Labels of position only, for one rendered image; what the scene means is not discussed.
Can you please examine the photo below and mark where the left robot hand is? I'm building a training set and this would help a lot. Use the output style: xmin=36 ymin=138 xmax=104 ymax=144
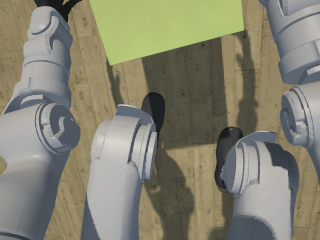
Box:
xmin=34 ymin=0 xmax=82 ymax=23

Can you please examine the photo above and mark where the robot left upper arm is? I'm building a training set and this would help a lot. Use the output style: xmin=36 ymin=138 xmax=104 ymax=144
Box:
xmin=0 ymin=101 xmax=81 ymax=240

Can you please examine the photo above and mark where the robot right upper arm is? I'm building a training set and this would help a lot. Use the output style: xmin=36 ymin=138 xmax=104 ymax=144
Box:
xmin=280 ymin=81 xmax=320 ymax=186

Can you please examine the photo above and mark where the carton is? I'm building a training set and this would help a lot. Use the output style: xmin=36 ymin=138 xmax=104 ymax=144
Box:
xmin=89 ymin=0 xmax=244 ymax=66

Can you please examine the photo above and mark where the robot right foot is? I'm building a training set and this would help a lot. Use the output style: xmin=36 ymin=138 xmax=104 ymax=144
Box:
xmin=214 ymin=126 xmax=244 ymax=189

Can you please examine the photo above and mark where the robot left forearm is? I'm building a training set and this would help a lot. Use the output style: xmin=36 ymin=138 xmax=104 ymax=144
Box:
xmin=0 ymin=6 xmax=73 ymax=117

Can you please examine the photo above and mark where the robot foot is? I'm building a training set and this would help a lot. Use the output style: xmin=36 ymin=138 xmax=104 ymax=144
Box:
xmin=141 ymin=92 xmax=165 ymax=149
xmin=214 ymin=126 xmax=244 ymax=189

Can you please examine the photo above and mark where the robot left foot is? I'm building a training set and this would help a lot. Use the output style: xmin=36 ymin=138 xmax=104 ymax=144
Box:
xmin=141 ymin=92 xmax=165 ymax=149

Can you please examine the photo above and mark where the robot right forearm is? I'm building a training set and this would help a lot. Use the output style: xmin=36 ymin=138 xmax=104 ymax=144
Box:
xmin=258 ymin=0 xmax=320 ymax=85

